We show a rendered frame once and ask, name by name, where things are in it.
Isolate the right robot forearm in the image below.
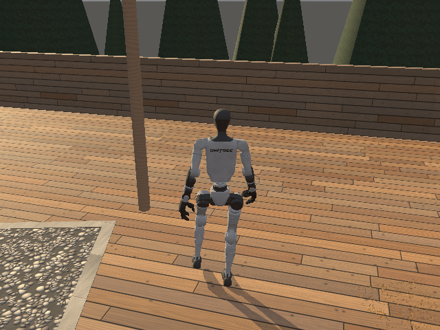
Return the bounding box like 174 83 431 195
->
245 166 256 193

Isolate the left robot forearm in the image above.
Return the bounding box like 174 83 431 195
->
181 167 196 202

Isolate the left robot upper arm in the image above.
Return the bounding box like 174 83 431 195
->
190 138 207 177

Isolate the right robot upper arm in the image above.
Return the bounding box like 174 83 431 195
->
236 139 252 176

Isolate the left robot shin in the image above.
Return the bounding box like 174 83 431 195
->
195 215 204 260

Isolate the left robot hand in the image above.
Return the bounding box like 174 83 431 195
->
179 200 195 221

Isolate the humanoid robot torso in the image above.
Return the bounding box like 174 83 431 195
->
205 135 237 206

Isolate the right robot hand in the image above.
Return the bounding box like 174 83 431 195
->
241 190 256 204

